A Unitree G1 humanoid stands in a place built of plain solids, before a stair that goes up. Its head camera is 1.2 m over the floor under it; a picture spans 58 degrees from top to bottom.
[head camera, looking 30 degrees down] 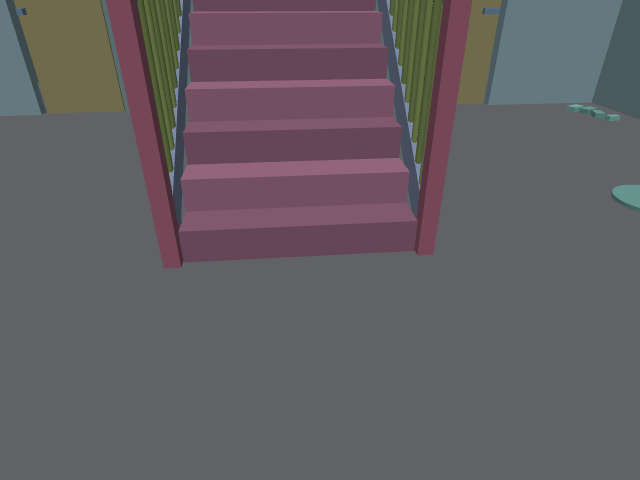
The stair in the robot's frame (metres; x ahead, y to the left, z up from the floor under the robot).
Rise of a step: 0.18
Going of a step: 0.22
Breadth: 1.20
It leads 5 degrees to the left of straight ahead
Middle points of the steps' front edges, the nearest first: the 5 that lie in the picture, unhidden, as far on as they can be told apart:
1.91 0.10 0.18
2.13 0.12 0.36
2.35 0.14 0.54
2.57 0.16 0.72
2.79 0.18 0.90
